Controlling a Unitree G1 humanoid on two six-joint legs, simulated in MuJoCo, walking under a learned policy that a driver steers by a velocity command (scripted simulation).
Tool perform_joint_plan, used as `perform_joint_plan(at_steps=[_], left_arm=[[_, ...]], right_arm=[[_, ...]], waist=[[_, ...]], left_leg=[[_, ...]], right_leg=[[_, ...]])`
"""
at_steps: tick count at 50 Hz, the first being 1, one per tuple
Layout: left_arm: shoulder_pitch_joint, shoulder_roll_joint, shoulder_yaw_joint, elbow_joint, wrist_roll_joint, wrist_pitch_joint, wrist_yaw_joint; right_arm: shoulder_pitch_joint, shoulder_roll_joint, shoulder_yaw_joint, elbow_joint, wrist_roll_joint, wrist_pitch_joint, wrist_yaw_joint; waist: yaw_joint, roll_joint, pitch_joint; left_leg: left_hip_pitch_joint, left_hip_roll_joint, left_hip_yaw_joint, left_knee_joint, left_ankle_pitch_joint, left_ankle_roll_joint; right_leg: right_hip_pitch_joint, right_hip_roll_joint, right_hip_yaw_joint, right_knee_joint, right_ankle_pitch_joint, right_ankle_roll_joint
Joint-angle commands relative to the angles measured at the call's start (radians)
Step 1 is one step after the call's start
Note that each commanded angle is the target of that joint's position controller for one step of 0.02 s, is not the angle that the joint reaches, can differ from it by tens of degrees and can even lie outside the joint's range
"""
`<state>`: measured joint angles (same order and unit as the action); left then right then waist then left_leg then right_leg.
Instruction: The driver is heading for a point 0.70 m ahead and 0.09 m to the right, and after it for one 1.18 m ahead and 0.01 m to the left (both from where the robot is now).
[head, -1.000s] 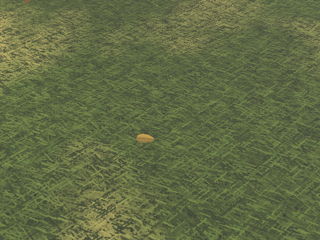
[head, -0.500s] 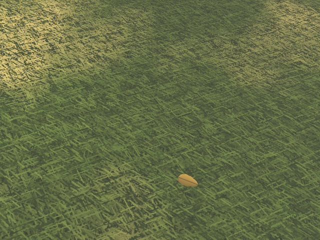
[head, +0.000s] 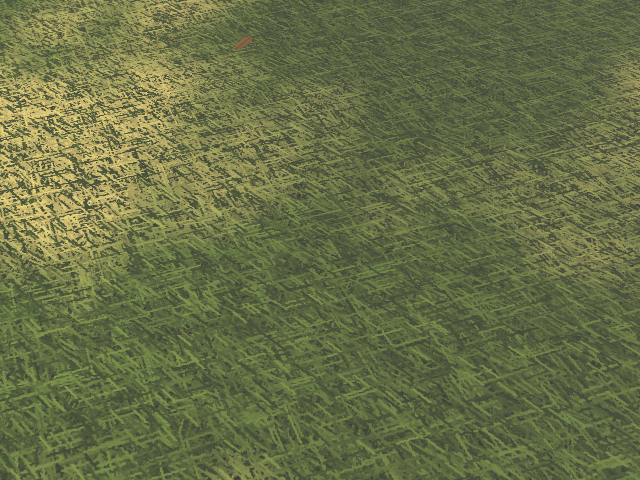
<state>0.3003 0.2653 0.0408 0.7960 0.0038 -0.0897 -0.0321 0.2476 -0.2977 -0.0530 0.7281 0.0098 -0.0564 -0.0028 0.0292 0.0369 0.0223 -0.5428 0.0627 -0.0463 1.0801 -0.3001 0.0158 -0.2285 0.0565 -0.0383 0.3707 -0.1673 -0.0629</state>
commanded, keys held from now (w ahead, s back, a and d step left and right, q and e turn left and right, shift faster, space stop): w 0.26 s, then w+e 0.60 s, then w+q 0.14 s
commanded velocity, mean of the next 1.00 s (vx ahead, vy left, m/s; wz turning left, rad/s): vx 0.50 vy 0.00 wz -0.25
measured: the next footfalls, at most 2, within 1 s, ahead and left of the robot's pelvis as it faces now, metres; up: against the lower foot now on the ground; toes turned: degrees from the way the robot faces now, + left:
left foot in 0.32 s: +0.35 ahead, +0.16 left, +0.00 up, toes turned +0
right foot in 0.86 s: +0.60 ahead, -0.13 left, +0.00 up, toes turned -20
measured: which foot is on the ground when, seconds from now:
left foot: up 0.00-0.30, down 0.32-0.88, up 0.90-1.00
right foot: down 0.00-0.34, up 0.36-0.84, down 0.86-1.00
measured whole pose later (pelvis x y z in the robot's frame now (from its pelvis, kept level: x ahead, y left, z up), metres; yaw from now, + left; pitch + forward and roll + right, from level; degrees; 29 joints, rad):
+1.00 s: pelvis +0.54 -0.03 -0.01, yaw -19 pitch +1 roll +0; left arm 0.20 0.28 0.07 0.72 0.00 -0.04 -0.03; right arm 0.23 -0.30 -0.06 0.85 0.03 -0.09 0.01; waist 0.00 0.01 0.06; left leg -0.41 0.09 -0.01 1.21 -0.38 0.02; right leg -0.34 0.06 -0.06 0.51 -0.19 -0.09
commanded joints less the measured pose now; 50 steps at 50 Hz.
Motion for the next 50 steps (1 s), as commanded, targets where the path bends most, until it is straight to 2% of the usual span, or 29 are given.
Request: perform_joint_plan(at_steps=[1,6,10,13,14,15,16,17,18,19,20,21,22,25,27,32,35,37,39,41,42,43,44,45,46,47,48,49,50], left_arm=[[-0.019,0.156,0.037,-0.052,-0.007,-0.018,0.011],[0.038,0.177,0.041,-0.02,-0.018,-0.002,0.022],[0.106,0.187,0.044,0.019,-0.024,0.017,0.026],[0.106,0.204,0.052,0.035,-0.028,0.034,0.033],[0.099,0.211,0.054,0.036,-0.029,0.038,0.036],[0.079,0.211,0.052,0.034,-0.031,0.042,0.038],[0.072,0.181,0.039,0.022,-0.022,0.042,0.039],[0.134,0.089,0.009,-0.014,-0.003,0.029,0.036],[0.183,0.057,-0.004,-0.003,-0.018,0.012,0.033],[0.107,0.166,0.027,-0.013,-0.044,0.003,0.03],[0.029,0.175,0.032,-0.038,-0.053,0.001,0.028],[-0.006,0.163,0.033,-0.045,-0.042,0.005,0.03],[0.001,0.156,0.041,-0.04,-0.033,0.018,0.033],[0.049,0.099,0.038,-0.025,-0.036,0.056,0.034],[0.011,0.093,0.041,-0.043,-0.031,0.067,0.038],[-0.123,0.063,0.03,-0.086,-0.025,0.053,0.012],[-0.229,0.047,0.02,-0.134,-0.023,0.051,-0.007],[-0.273,0.052,0.019,-0.166,-0.024,0.052,-0.019],[-0.277,0.067,0.026,-0.191,-0.023,0.054,-0.029],[-0.199,0.106,0.048,-0.19,-0.023,0.061,-0.03],[-0.082,0.144,0.07,-0.166,-0.026,0.064,-0.025],[0.084,0.204,0.105,-0.124,-0.027,0.07,-0.01],[0.149,0.308,0.127,-0.104,-0.027,0.073,0.012],[0.139,0.286,0.107,-0.132,-0.025,0.057,0.008],[0.128,0.203,0.082,-0.123,-0.014,0.047,0.001],[0.072,0.181,0.073,-0.122,-0.011,0.038,0.001],[0.0,0.145,0.061,-0.121,-0.01,0.032,0.001],[-0.047,0.107,0.049,-0.126,0.0,0.026,0.003],[-0.063,0.1,0.046,-0.126,0.007,0.019,0.004]], right_arm=[[-0.022,-0.051,-0.013,-0.072,-0.009,-0.008,-0.003],[-0.176,-0.021,0.001,-0.098,-0.003,-0.024,0.013],[-0.282,-0.026,0.002,-0.13,0.008,-0.035,0.034],[-0.282,-0.051,-0.006,-0.14,0.008,-0.041,0.047],[-0.242,-0.07,-0.015,-0.131,0.004,-0.043,0.046],[-0.135,-0.099,-0.033,-0.102,-0.001,-0.045,0.041],[0.028,-0.152,-0.057,-0.06,-0.009,-0.045,0.03],[0.17,-0.248,-0.079,-0.044,-0.031,-0.041,0.019],[0.201,-0.217,-0.071,-0.029,-0.015,-0.033,0.02],[0.161,-0.148,-0.05,-0.03,-0.008,-0.03,0.018],[0.101,-0.119,-0.039,-0.032,-0.006,-0.03,0.014],[0.038,-0.093,-0.03,-0.028,-0.012,-0.034,0.017],[-0.01,-0.063,-0.023,-0.026,-0.017,-0.043,0.019],[-0.061,-0.06,-0.028,-0.003,-0.024,-0.065,0.021],[-0.059,-0.076,-0.035,0.017,-0.029,-0.072,0.015],[-0.03,-0.112,-0.043,0.052,-0.025,-0.06,-0.004],[0.029,-0.139,-0.052,0.081,-0.014,-0.043,-0.009],[0.056,-0.151,-0.058,0.098,-0.003,-0.026,-0.01],[0.051,-0.17,-0.064,0.102,0.006,-0.009,-0.012],[0.031,-0.199,-0.073,0.096,0.014,0.006,-0.02],[0.015,-0.207,-0.074,0.093,0.017,0.013,-0.023],[0.006,-0.19,-0.065,0.087,0.017,0.011,-0.026],[0.096,-0.07,-0.025,0.056,-0.025,-0.006,-0.014],[0.118,-0.041,-0.002,0.056,-0.014,-0.045,0.004],[0.008,-0.134,-0.03,0.051,0.037,-0.064,0.018],[-0.046,-0.127,-0.026,0.031,0.052,-0.072,0.02],[-0.059,-0.115,-0.025,0.044,0.035,-0.069,0.012],[-0.041,-0.119,-0.032,0.06,0.022,-0.056,0.009],[-0.004,-0.111,-0.032,0.079,0.02,-0.039,0.011]], waist=[[-0.018,-0.105,-0.019],[0.034,-0.1,0.01],[0.066,-0.102,0.041],[0.037,-0.118,0.035],[0.008,-0.125,0.009],[-0.059,-0.119,-0.054],[-0.132,-0.098,-0.172],[-0.144,0.077,-0.346],[-0.136,0.248,-0.452],[-0.153,0.14,-0.309],[-0.133,0.1,-0.187],[-0.1,0.049,-0.108],[-0.066,0.064,-0.069],[-0.014,0.067,-0.025],[-0.011,0.037,0.002],[-0.055,0.006,0.034],[-0.1,-0.014,0.068],[-0.111,-0.011,0.079],[-0.091,0.008,0.065],[-0.031,0.051,-0.008],[0.039,0.051,-0.071],[0.127,0.014,-0.155],[0.079,-0.227,-0.248],[0.053,-0.242,-0.411],[0.105,-0.123,-0.329],[0.079,-0.103,-0.201],[0.037,-0.049,-0.121],[0.003,-0.074,-0.084],[-0.021,-0.099,-0.076]], left_leg=[[-0.138,0.058,-0.02,-0.113,0.094,-0.026],[-0.086,0.03,0.017,-0.412,0.355,-0.033],[-0.079,0.003,0.028,-0.524,0.371,-0.016],[-0.047,-0.014,0.029,-0.577,0.27,0.022],[0.036,-0.034,0.041,-0.593,0.238,0.037],[0.197,-0.06,0.063,-0.629,0.246,0.061],[0.464,-0.014,0.026,-0.6,0.276,0.098],[0.873,0.246,-0.31,-0.57,0.243,0.209],[0.979,0.366,-0.636,-0.704,0.073,0.291],[0.866,0.329,-0.551,-0.747,-0.033,0.244],[0.728,0.294,-0.411,-0.774,-0.02,0.209],[0.592,0.255,-0.318,-0.818,0.036,0.193],[0.503,0.222,-0.24,-0.856,0.09,0.18],[0.368,0.196,-0.09,-0.939,0.212,0.181],[0.366,0.195,-0.016,-0.958,0.281,0.183],[0.423,0.162,0.149,-0.966,0.365,0.151],[0.515,0.195,0.186,-0.951,0.39,0.147],[0.6,0.219,0.203,-0.914,0.446,0.139],[0.655,0.232,0.228,-0.84,0.636,0.119],[0.675,0.226,0.254,-0.678,0.977,0.096],[0.64,0.207,0.27,-0.514,1.049,0.077],[0.502,0.163,0.288,-0.275,0.935,0.04],[0.081,0.049,0.275,0.09,0.216,-0.012],[-0.13,-0.096,0.053,0.304,-0.302,-0.03],[-0.219,-0.033,-0.031,0.337,-0.239,-0.008],[-0.229,0.015,-0.017,0.279,-0.16,0.013],[-0.189,0.063,-0.008,0.196,-0.092,0.015],[-0.124,0.091,-0.016,0.139,-0.041,0.011],[-0.06,0.103,-0.022,0.118,-0.002,0.005]], right_leg=[[0.099,-0.28,0.259,-0.222,0.186,-0.182],[0.108,-0.23,0.133,-0.234,0.223,-0.136],[0.193,-0.273,0.14,-0.203,0.221,-0.13],[0.279,-0.313,0.152,-0.139,0.323,-0.107],[0.281,-0.308,0.154,-0.081,0.441,-0.096],[0.256,-0.274,0.131,0.04,0.572,-0.076],[0.139,-0.222,0.102,0.239,0.527,-0.045],[-0.215,-0.101,0.043,0.615,0.162,0.018],[-0.428,-0.012,0.119,0.842,-0.411,0.041],[-0.518,-0.071,0.178,0.922,-0.381,0.035],[-0.537,-0.116,0.148,0.908,-0.294,0.032],[-0.506,-0.15,0.136,0.857,-0.219,0.038],[-0.461,-0.178,0.143,0.812,-0.165,0.042],[-0.383,-0.196,0.143,0.78,-0.087,0.065],[-0.431,-0.198,0.157,0.727,-0.01,0.079],[-0.434,-0.179,0.098,0.443,0.23,0.072],[-0.462,-0.17,0.051,0.333,0.233,0.051],[-0.492,-0.161,0.027,0.29,0.176,0.031],[-0.457,-0.13,-0.012,0.264,0.087,0.0],[-0.313,-0.058,-0.073,0.272,-0.019,-0.041],[-0.157,-0.018,-0.087,0.243,-0.023,-0.071],[0.111,0.004,-0.051,0.173,0.042,-0.113],[0.499,-0.25,0.368,0.162,0.041,-0.241],[0.643,-0.431,0.844,-0.025,-0.087,-0.381],[0.584,-0.416,0.718,-0.07,-0.075,-0.312],[0.435,-0.386,0.558,-0.067,-0.002,-0.265],[0.287,-0.34,0.427,-0.076,0.095,-0.223],[0.186,-0.304,0.334,-0.102,0.171,-0.201],[0.118,-0.286,0.284,-0.136,0.191,-0.19]])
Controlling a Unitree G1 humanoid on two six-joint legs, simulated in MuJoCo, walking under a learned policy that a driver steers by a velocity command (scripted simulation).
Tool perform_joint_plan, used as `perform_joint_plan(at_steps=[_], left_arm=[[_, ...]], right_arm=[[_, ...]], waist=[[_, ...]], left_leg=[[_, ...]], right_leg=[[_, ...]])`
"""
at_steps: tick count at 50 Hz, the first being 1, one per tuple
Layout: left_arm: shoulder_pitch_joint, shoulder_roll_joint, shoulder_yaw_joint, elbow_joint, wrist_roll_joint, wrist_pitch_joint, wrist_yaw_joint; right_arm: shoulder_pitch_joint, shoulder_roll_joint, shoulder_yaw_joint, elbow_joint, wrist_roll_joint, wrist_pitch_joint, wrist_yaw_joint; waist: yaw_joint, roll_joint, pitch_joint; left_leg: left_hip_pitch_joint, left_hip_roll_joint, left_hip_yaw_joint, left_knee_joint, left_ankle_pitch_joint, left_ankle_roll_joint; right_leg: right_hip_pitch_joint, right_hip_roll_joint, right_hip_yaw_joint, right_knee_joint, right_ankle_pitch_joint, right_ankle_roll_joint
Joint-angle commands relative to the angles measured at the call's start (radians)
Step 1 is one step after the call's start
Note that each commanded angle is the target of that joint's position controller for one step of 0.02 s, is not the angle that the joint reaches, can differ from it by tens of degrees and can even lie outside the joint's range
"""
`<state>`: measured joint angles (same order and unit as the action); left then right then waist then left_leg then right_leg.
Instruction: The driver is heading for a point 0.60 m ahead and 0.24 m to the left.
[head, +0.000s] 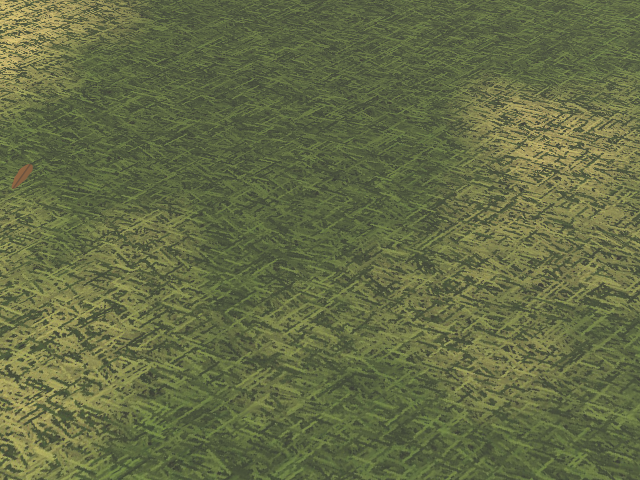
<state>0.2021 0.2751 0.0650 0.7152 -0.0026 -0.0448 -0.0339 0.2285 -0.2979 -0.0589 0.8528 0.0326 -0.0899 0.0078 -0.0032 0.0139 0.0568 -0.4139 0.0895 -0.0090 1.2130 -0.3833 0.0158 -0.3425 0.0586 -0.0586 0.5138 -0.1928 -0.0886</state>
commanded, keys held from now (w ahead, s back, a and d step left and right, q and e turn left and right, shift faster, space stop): w+q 0.70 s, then no key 0.30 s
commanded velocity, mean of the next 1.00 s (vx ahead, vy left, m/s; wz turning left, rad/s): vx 0.43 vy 0.00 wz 0.37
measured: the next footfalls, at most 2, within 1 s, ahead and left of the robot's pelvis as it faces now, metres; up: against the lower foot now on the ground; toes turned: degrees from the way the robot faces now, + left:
left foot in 0.40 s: +0.39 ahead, +0.17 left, +0.00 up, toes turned +13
right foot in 0.86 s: +0.71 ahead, +0.07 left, +0.00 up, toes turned +27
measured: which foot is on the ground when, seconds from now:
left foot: up 0.00-0.38, down 0.40-0.88, up 0.90-1.00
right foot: down 0.00-0.42, up 0.44-0.84, down 0.86-1.00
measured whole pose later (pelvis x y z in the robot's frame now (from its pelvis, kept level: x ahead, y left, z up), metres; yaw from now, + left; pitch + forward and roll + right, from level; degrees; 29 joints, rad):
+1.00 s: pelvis +0.54 +0.10 +0.00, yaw +27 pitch +2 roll +0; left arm 0.10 0.23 0.03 0.72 0.02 -0.08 -0.02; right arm 0.27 -0.29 -0.06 0.76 0.01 0.01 -0.03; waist -0.02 0.03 0.04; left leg -0.38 -0.06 -0.13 1.12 -0.56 -0.04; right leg -0.42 0.03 -0.01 0.50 -0.11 -0.03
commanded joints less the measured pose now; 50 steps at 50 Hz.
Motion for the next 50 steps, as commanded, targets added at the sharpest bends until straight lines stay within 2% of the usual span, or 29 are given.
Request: perform_joint_plan(at_steps=[1,3,6,10,14,17,18,19,20,21,22,23,24,25,26,27,30,32,36,40,42,43,44,45,46,47,48,49,50], left_arm=[[0.028,0.092,0.024,-0.039,0.014,-0.036,0.006],[0.034,0.112,0.029,-0.018,0.016,-0.053,0.01],[0.055,0.115,0.031,0.01,0.022,-0.058,0.024],[0.066,0.13,0.032,0.035,0.016,-0.058,0.035],[0.117,0.141,0.041,0.08,0.001,-0.035,0.042],[0.09,0.174,0.052,0.081,-0.008,-0.007,0.058],[0.079,0.188,0.055,0.077,-0.008,0.001,0.066],[0.064,0.194,0.055,0.072,-0.007,0.012,0.072],[0.051,0.189,0.049,0.064,-0.009,0.013,0.079],[0.133,0.094,0.017,0.025,0.019,-0.005,0.069],[0.144,0.041,-0.011,0.007,0.015,-0.046,0.05],[0.031,0.122,0.008,-0.012,-0.027,-0.08,0.032],[-0.026,0.131,0.007,-0.032,-0.04,-0.099,0.027],[-0.046,0.124,0.009,-0.031,-0.018,-0.106,0.034],[-0.046,0.136,0.019,-0.029,0.004,-0.1,0.04],[-0.029,0.133,0.022,-0.031,0.009,-0.087,0.039],[-0.007,0.099,0.016,-0.036,0.015,-0.055,0.042],[-0.079,0.079,0.007,-0.06,0.016,-0.047,0.046],[-0.208,0.063,-0.002,-0.091,0.006,-0.057,0.036],[-0.211,0.097,0.012,-0.096,0.013,-0.076,0.015],[-0.125,0.108,0.02,-0.072,0.024,-0.086,0.012],[-0.063,0.128,0.026,-0.059,0.04,-0.093,0.015],[0.023,0.187,0.034,-0.058,0.062,-0.097,0.019],[0.08,0.193,0.036,-0.032,0.055,-0.078,0.015],[0.086,0.146,0.027,-0.029,0.014,-0.062,0.009],[0.032,0.108,0.015,-0.039,0.006,-0.05,0.011],[-0.027,0.079,-0.001,-0.042,0.017,-0.039,0.011],[-0.084,0.054,-0.015,-0.044,0.021,-0.031,0.011],[-0.118,0.057,-0.017,-0.037,0.027,-0.023,0.012]], right_arm=[[0.042,-0.095,-0.025,-0.03,-0.005,0.009,0.0],[0.031,-0.071,-0.02,-0.027,-0.007,0.031,-0.006],[-0.04,-0.058,-0.017,-0.049,-0.009,0.032,-0.008],[-0.145,-0.027,-0.003,-0.08,-0.012,0.019,0.013],[-0.219,-0.022,0.004,-0.127,-0.012,0.017,0.037],[-0.191,-0.052,-0.011,-0.152,-0.013,0.02,0.055],[-0.14,-0.075,-0.023,-0.148,-0.013,0.025,0.056],[-0.029,-0.112,-0.044,-0.126,-0.012,0.029,0.054],[0.129,-0.169,-0.075,-0.092,-0.01,0.032,0.041],[0.232,-0.277,-0.105,-0.08,-0.01,0.038,0.021],[0.21,-0.27,-0.093,-0.102,-0.005,0.027,0.026],[0.199,-0.192,-0.071,-0.107,-0.015,0.022,0.025],[0.152,-0.158,-0.063,-0.112,-0.013,0.017,0.024],[0.089,-0.135,-0.055,-0.122,-0.009,0.015,0.023],[0.044,-0.104,-0.045,-0.135,-0.013,0.015,0.02],[0.023,-0.094,-0.04,-0.151,-0.022,0.017,0.016],[0.019,-0.127,-0.049,-0.164,-0.018,0.017,0.0],[0.036,-0.149,-0.056,-0.162,-0.015,0.022,-0.014],[0.08,-0.149,-0.055,-0.151,-0.013,0.039,-0.026],[0.13,-0.124,-0.047,-0.125,-0.017,0.059,-0.038],[0.087,-0.107,-0.042,-0.135,-0.022,0.064,-0.043],[0.077,-0.083,-0.034,-0.146,-0.027,0.061,-0.042],[0.115,-0.04,-0.017,-0.168,-0.046,0.055,-0.04],[0.301,-0.017,-0.005,-0.138,-0.028,0.05,-0.035],[0.328,-0.104,-0.018,-0.111,-0.018,0.057,-0.03],[0.208,-0.142,-0.031,-0.119,-0.011,0.075,-0.033],[0.13,-0.135,-0.031,-0.132,-0.016,0.094,-0.04],[0.086,-0.123,-0.032,-0.144,-0.026,0.11,-0.045],[0.087,-0.094,-0.027,-0.147,-0.027,0.122,-0.046]], waist=[[-0.001,-0.075,-0.105],[-0.009,-0.06,-0.072],[0.013,-0.06,-0.036],[0.058,-0.063,-0.002],[0.084,-0.054,0.032],[0.038,-0.093,-0.011],[0.005,-0.116,-0.054],[-0.058,-0.115,-0.116],[-0.146,-0.074,-0.198],[-0.116,0.146,-0.32],[-0.079,0.208,-0.442],[-0.131,0.109,-0.368],[-0.114,0.052,-0.254],[-0.068,-0.02,-0.171],[-0.033,-0.017,-0.132],[-0.005,0.011,-0.121],[0.02,0.029,-0.1],[0.0,0.041,-0.074],[-0.059,0.08,-0.061],[-0.065,0.099,-0.093],[-0.008,0.106,-0.118],[0.023,0.085,-0.162],[0.033,-0.051,-0.291],[-0.007,-0.31,-0.435],[-0.001,-0.232,-0.45],[0.027,-0.141,-0.318],[0.021,-0.082,-0.242],[0.003,-0.074,-0.174],[-0.026,-0.114,-0.137]], left_leg=[[-0.167,0.078,-0.055,-0.034,0.108,-0.004],[-0.199,0.076,-0.063,-0.091,0.172,-0.023],[-0.273,0.053,-0.086,-0.257,0.335,-0.037],[-0.233,0.019,-0.024,-0.507,0.526,-0.024],[-0.299,-0.003,0.005,-0.61,0.465,0.012],[-0.231,-0.062,0.071,-0.621,0.308,0.062],[-0.153,-0.098,0.101,-0.609,0.25,0.084],[-0.008,-0.138,0.118,-0.619,0.23,0.111],[0.252,-0.148,0.07,-0.683,0.286,0.154],[0.64,0.093,-0.344,-0.684,0.244,0.296],[0.832,0.247,-0.835,-0.861,0.101,0.441],[0.816,0.216,-0.73,-0.902,0.1,0.375],[0.69,0.178,-0.582,-0.902,0.181,0.33],[0.541,0.133,-0.476,-0.906,0.298,0.3],[0.431,0.099,-0.404,-0.925,0.393,0.286],[0.358,0.077,-0.378,-0.947,0.439,0.286],[0.231,0.051,-0.307,-0.983,0.518,0.29],[0.175,0.022,-0.264,-0.99,0.491,0.267],[0.141,-0.022,-0.234,-0.952,0.404,0.205],[0.262,0.019,-0.295,-0.805,0.514,0.158],[0.295,0.011,-0.311,-0.695,0.594,0.122],[0.275,-0.041,-0.287,-0.594,0.61,0.087],[0.14,-0.114,-0.238,-0.36,0.347,0.039],[-0.078,-0.224,-0.183,-0.063,-0.308,-0.029],[-0.132,-0.168,-0.222,0.035,-0.316,-0.047],[-0.18,-0.138,-0.197,0.079,-0.252,-0.067],[-0.175,-0.108,-0.165,0.045,-0.199,-0.076],[-0.145,-0.076,-0.151,-0.029,-0.165,-0.081],[-0.072,-0.051,-0.128,-0.139,-0.142,-0.082]], right_leg=[[0.202,-0.28,0.266,-0.308,0.252,-0.165],[0.175,-0.277,0.182,-0.347,0.321,-0.157],[0.208,-0.255,0.073,-0.373,0.338,-0.123],[0.242,-0.247,-0.027,-0.41,0.288,-0.081],[0.414,-0.307,-0.062,-0.361,0.386,-0.072],[0.498,-0.33,-0.097,-0.219,0.757,-0.041],[0.506,-0.328,-0.108,-0.126,0.918,-0.027],[0.476,-0.308,-0.124,0.034,0.995,-0.006],[0.338,-0.266,-0.142,0.27,0.878,0.033],[-0.054,-0.148,-0.133,0.647,0.292,0.096],[-0.333,0.032,0.075,0.877,-0.404,0.117],[-0.446,-0.037,0.183,0.916,-0.352,0.087],[-0.46,-0.082,0.167,0.842,-0.262,0.068],[-0.418,-0.12,0.154,0.743,-0.206,0.07],[-0.352,-0.144,0.148,0.672,-0.169,0.08],[-0.294,-0.153,0.149,0.644,-0.146,0.092],[-0.254,-0.155,0.119,0.509,-0.1,0.141],[-0.249,-0.139,0.104,0.366,0.009,0.167],[-0.156,-0.075,0.093,0.087,0.251,0.174],[-0.111,-0.047,0.11,-0.014,0.274,0.126],[-0.022,-0.048,0.1,-0.076,0.296,0.078],[0.101,-0.083,0.105,-0.105,0.449,0.05],[0.363,-0.257,0.258,-0.02,0.824,-0.025],[0.611,-0.481,0.564,-0.012,0.957,-0.226],[0.571,-0.487,0.67,-0.062,0.641,-0.237],[0.462,-0.43,0.573,-0.094,0.453,-0.193],[0.342,-0.38,0.491,-0.127,0.349,-0.158],[0.222,-0.342,0.428,-0.16,0.297,-0.14],[0.121,-0.298,0.364,-0.194,0.266,-0.115]])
